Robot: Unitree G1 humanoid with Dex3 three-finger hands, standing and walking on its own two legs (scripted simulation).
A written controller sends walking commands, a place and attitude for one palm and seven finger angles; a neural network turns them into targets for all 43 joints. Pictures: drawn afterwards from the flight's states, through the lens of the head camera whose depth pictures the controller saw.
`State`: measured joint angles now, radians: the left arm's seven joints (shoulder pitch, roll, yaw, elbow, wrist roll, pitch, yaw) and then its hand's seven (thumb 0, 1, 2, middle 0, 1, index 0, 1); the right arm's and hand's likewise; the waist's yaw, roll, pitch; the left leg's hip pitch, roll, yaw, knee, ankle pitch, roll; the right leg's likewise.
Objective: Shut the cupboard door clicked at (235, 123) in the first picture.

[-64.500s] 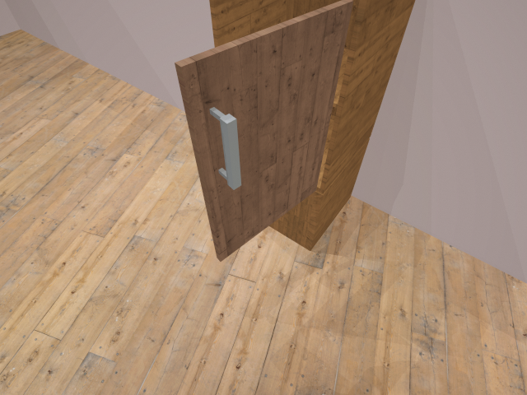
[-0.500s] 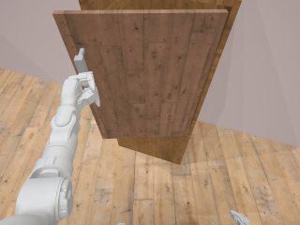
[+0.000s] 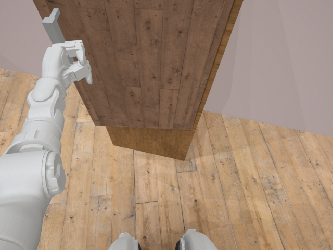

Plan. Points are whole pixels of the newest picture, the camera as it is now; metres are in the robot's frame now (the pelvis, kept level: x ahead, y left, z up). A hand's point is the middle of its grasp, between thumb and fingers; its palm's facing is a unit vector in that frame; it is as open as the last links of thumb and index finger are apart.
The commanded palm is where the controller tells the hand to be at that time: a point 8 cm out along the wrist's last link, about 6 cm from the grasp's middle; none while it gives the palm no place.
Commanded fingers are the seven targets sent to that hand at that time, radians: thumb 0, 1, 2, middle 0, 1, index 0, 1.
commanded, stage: push the door shut along its arc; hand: left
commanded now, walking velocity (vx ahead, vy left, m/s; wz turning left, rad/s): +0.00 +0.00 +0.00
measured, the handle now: (66, 48) +0.58 +0.20 +0.12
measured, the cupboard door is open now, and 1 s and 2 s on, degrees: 11 2 0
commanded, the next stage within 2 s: pull the fist back off the door in 1.14 s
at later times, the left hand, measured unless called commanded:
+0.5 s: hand (103, 49) +0.56 +0.10 +0.13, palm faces -0.26 -0.97 -0.01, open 3.1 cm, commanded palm +0.56 +0.15 +0.12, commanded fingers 0.00 0.90 0.90 -1.30 -1.50 -1.30 -1.50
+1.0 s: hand (109, 39) +0.59 +0.09 +0.13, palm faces -0.33 -0.94 +0.00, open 3.2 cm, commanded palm +0.62 +0.11 +0.12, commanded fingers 0.00 0.90 0.90 -1.30 -1.50 -1.30 -1.50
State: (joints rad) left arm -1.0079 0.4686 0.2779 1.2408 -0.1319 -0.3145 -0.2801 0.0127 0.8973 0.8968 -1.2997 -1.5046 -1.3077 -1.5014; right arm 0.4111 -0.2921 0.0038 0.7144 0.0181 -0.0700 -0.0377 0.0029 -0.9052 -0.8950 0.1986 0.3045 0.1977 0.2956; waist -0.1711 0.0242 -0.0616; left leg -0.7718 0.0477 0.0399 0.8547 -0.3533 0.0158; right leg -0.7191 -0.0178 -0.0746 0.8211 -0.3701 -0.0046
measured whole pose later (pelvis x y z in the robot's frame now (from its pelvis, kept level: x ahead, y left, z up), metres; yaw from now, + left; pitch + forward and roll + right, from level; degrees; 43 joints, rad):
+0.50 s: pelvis +0.01 +0.00 +0.00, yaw -1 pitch +19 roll -2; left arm -1.16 0.55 0.32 1.32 -0.08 -0.26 -0.37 0.01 0.90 0.90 -1.30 -1.50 -1.30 -1.50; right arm 0.42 -0.28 0.02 0.66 0.00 -0.04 -0.03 0.00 -0.90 -0.89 0.20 0.30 0.20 0.30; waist -0.23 0.05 -0.07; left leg -0.84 0.07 0.05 0.88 -0.38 0.01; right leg -0.79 0.00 -0.06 0.84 -0.39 -0.01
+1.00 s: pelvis +0.01 +0.00 -0.02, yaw -1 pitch +24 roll -3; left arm -1.42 0.63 0.24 1.43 -0.05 -0.20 -0.41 0.02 0.94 0.96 -1.30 -1.50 -1.30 -1.50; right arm 0.43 -0.29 0.02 0.72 -0.02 -0.07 -0.04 0.00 -0.90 -0.89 0.20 0.30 0.20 0.30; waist -0.29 0.05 -0.06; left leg -1.00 0.07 0.01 0.98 -0.40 0.01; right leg -0.93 0.00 -0.09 0.91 -0.40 -0.01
